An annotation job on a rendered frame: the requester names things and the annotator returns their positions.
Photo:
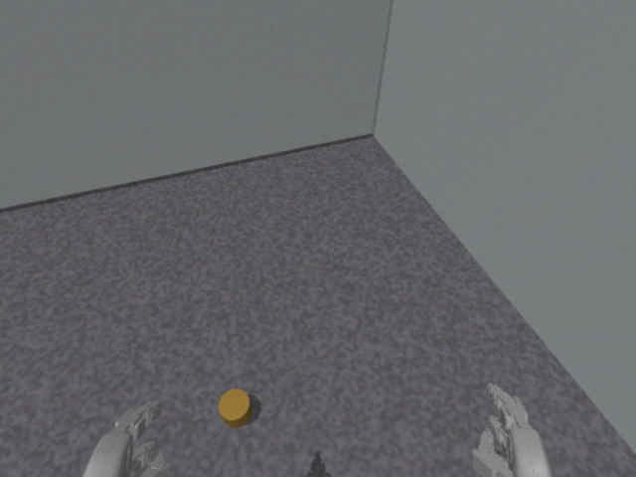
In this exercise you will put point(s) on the tin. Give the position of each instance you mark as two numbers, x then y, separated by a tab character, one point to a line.
235	408

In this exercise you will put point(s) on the right robot hand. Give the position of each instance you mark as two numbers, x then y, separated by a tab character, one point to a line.
522	446

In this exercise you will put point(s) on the left robot hand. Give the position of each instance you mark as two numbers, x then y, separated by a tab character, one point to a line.
114	455

